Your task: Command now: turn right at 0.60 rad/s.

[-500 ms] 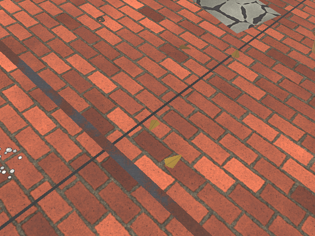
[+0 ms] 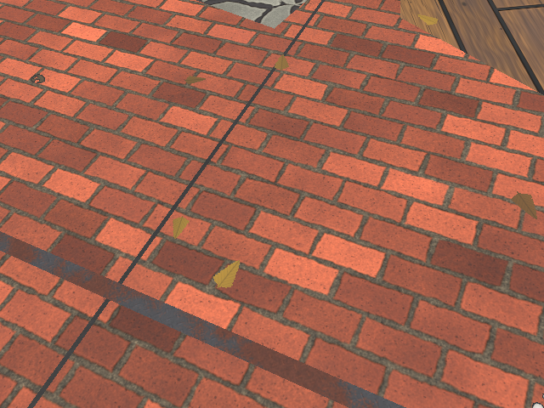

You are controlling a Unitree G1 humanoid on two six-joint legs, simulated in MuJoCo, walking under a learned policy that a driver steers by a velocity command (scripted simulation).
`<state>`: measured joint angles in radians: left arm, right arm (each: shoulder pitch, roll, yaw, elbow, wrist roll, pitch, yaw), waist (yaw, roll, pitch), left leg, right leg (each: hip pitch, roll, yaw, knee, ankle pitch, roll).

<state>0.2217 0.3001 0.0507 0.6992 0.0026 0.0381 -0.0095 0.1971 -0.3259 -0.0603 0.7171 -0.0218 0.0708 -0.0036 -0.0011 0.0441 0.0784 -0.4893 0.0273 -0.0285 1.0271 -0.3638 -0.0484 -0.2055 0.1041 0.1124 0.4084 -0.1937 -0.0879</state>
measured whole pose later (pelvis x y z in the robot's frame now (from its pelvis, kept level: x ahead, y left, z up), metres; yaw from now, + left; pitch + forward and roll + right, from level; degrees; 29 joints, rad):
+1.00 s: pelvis +0.14 -0.01 +0.00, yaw -10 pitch +1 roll -1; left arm 0.42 0.24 0.01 0.98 0.01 -0.07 -0.01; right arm 0.19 -0.29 -0.04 0.82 -0.04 -0.02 0.05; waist 0.03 0.05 0.01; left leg -0.61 0.08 0.03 0.91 -0.17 0.02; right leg 0.07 0.07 0.00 0.17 -0.25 -0.07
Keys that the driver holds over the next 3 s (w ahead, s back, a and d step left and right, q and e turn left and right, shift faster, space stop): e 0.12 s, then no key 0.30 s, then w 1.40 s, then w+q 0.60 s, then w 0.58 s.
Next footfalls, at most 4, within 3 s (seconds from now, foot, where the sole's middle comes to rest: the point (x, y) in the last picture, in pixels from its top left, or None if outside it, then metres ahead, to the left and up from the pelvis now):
0.32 left None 0.07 0.12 -0.78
0.74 right None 0.06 -0.08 -0.78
1.18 left None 0.43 0.05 -0.78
1.74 right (370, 306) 0.70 -0.17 -0.78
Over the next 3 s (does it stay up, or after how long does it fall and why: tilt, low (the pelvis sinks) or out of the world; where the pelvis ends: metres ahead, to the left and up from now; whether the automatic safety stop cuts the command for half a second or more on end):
stays up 1.26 -0.08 0.00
